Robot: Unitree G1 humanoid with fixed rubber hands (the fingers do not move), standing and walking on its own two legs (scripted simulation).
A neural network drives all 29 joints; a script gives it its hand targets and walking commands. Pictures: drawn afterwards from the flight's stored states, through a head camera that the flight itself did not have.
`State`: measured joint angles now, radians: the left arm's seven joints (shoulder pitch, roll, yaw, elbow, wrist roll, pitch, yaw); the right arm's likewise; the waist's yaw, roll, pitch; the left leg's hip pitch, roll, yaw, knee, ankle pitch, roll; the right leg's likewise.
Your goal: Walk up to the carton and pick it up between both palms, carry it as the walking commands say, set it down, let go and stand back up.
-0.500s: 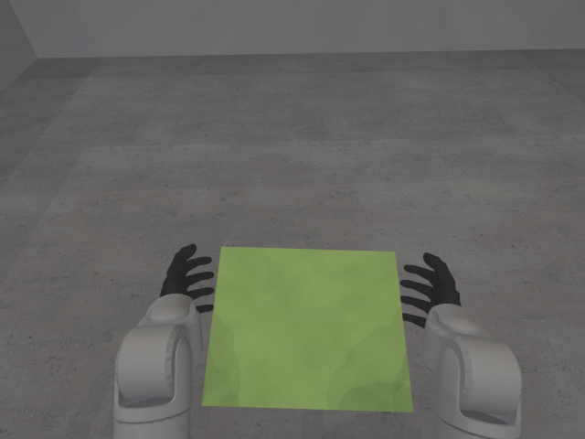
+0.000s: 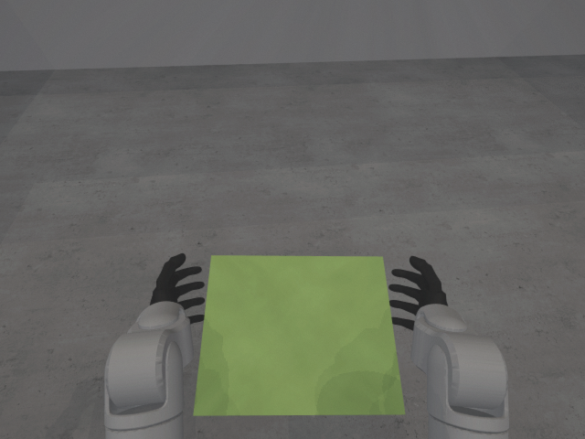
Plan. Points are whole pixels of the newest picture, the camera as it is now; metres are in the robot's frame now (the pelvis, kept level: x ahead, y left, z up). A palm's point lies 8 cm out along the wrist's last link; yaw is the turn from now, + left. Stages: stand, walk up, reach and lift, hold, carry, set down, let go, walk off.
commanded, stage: carry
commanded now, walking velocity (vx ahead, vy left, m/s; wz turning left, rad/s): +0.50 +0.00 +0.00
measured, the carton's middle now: (296, 338) +0.28 +0.00 -0.01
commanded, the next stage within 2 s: none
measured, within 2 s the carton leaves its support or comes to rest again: neither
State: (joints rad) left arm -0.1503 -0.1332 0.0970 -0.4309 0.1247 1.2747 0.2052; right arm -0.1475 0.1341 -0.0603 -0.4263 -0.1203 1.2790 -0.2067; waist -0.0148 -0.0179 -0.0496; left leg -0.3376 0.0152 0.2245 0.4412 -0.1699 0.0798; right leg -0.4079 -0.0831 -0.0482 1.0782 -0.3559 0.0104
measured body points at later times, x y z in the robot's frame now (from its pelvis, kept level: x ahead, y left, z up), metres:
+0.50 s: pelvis +0.24 -0.04 +0.00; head +0.28 -0.05 +0.45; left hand +0.51 +0.14 +0.09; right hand +0.53 -0.18 +0.08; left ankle +0.21 +0.08 -0.74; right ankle +0.29 -0.12 -0.74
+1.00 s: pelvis +0.31 -0.02 -0.01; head +0.29 -0.02 +0.44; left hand +0.57 +0.15 +0.09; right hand +0.58 -0.17 +0.09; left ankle +0.22 +0.08 -0.74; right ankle +0.29 -0.12 -0.74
